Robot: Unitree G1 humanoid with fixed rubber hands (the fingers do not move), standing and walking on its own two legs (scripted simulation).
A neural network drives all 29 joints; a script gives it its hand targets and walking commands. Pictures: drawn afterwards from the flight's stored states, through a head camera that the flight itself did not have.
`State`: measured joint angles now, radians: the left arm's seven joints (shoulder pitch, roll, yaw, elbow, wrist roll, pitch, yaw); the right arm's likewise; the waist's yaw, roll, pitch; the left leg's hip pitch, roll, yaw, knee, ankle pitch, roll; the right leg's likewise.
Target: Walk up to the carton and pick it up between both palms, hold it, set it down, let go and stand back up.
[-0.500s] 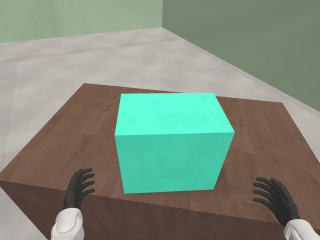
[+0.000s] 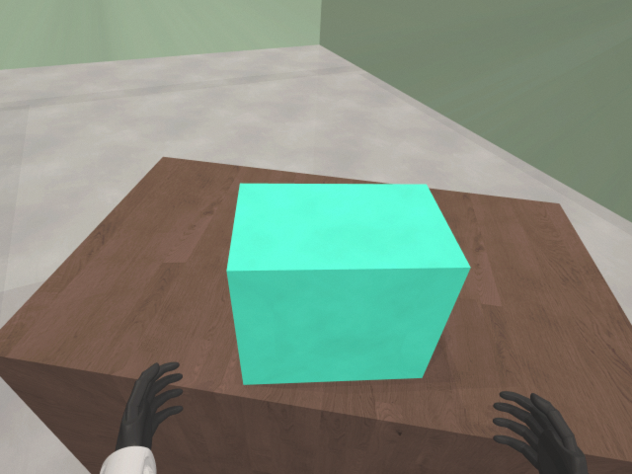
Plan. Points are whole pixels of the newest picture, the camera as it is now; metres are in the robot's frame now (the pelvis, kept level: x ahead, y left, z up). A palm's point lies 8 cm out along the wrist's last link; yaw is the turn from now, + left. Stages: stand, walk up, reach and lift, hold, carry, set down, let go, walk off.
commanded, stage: set down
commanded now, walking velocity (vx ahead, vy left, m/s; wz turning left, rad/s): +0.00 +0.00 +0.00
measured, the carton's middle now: (334, 284) +0.44 +0.03 +0.02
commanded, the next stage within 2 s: let go in 1.60 s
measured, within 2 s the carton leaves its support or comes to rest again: neither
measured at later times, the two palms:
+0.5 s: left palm (137, 448) +0.17 +0.24 -0.02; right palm out of the picture +0.20 -0.24 -0.02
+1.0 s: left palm (144, 456) +0.17 +0.23 -0.03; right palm out of the picture +0.20 -0.21 -0.04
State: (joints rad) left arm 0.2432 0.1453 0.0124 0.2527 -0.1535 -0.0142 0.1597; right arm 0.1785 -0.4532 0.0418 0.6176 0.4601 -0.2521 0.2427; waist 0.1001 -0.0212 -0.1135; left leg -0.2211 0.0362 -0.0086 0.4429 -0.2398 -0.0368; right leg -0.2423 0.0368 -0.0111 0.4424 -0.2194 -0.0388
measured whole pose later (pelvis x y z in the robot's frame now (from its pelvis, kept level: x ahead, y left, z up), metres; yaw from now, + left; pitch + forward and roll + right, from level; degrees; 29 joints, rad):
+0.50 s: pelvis +0.00 +0.01 +0.00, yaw +0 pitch -2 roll +0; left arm 0.27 0.15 0.01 0.25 -0.11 0.05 0.12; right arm 0.21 -0.35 0.02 0.62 0.32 -0.21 0.21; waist 0.10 -0.03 -0.07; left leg -0.16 0.04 -0.01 0.43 -0.25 -0.03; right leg -0.17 0.04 -0.01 0.41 -0.21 -0.04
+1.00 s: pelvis +0.01 +0.01 +0.00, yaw +0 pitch -2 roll -1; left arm 0.27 0.15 0.00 0.25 -0.09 0.12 0.08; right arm 0.21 -0.23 0.01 0.62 0.18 -0.17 0.11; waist 0.10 -0.03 -0.01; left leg -0.13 0.04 -0.01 0.42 -0.25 -0.03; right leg -0.13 0.04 -0.01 0.38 -0.21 -0.03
